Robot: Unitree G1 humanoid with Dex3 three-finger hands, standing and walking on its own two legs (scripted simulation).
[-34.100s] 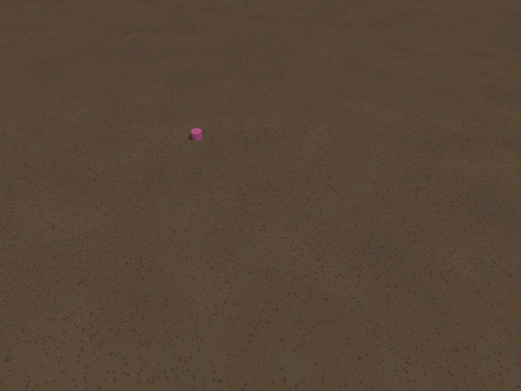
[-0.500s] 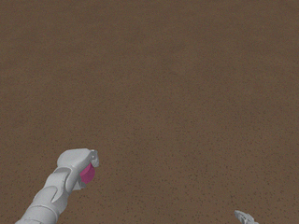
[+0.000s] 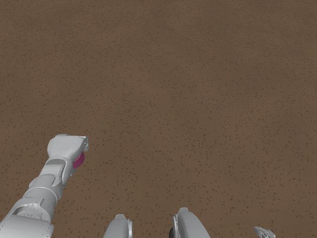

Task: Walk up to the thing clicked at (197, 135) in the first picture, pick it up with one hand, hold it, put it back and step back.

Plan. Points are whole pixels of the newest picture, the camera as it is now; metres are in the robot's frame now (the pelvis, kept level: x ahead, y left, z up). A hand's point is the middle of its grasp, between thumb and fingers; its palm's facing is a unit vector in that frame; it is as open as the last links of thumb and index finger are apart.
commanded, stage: crouch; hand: left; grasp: from above
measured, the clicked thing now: (71, 155) +0.39 +0.24 -0.12
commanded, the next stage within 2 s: lower in 1.38 s
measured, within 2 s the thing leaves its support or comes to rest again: neither
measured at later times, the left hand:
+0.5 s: hand (86, 173) +0.40 +0.25 -0.34, palm faces -0.47 +0.00 -0.88, open 8.6 cm
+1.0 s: hand (91, 175) +0.42 +0.26 -0.45, palm faces -0.47 -0.02 -0.88, open 8.5 cm
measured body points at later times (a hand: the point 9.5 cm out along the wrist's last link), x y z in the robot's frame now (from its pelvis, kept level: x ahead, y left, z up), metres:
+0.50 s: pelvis -0.03 +0.01 -0.19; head +0.18 +0.03 +0.20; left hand +0.42 +0.25 -0.29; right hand +0.02 -0.27 -0.32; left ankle +0.04 +0.11 -0.64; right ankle +0.06 -0.13 -0.64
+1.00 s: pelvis -0.04 +0.00 -0.28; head +0.21 +0.04 +0.09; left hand +0.44 +0.26 -0.40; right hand +0.01 -0.28 -0.40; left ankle +0.04 +0.11 -0.64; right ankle +0.05 -0.13 -0.64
